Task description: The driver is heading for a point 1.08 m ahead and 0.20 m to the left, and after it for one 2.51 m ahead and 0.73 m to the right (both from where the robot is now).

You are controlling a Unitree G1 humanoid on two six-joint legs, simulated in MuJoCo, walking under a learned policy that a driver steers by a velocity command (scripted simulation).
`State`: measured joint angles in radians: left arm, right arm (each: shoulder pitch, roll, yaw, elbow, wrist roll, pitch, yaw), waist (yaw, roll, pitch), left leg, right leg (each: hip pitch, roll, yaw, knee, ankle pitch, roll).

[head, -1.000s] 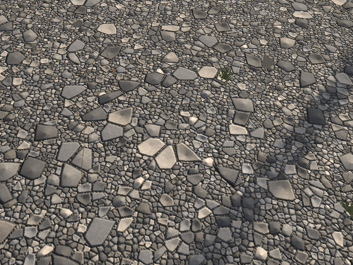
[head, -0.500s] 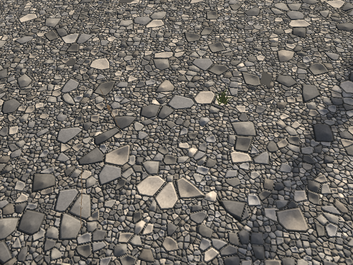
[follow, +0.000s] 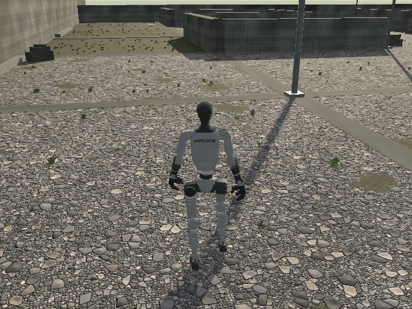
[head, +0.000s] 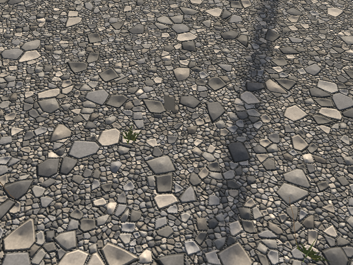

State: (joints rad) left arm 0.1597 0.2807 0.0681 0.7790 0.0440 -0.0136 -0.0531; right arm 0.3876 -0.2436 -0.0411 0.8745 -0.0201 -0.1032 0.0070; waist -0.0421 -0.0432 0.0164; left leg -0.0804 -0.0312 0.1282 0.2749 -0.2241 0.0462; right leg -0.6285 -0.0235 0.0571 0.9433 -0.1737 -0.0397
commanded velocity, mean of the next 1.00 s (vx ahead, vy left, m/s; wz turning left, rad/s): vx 0.26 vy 0.00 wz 0.35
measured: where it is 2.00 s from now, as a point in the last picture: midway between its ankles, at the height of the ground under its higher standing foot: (143, 221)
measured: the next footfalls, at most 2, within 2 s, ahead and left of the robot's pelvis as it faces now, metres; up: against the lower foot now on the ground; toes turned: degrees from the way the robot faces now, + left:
right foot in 0.20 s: +0.26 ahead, -0.11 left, +0.00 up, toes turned -2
left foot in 0.66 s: +0.34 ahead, +0.10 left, +0.00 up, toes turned +19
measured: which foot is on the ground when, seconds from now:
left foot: down 0.00-0.20, up 0.22-0.64, down 0.66-1.00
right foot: up 0.00-0.18, down 0.20-0.66, up 0.68-1.00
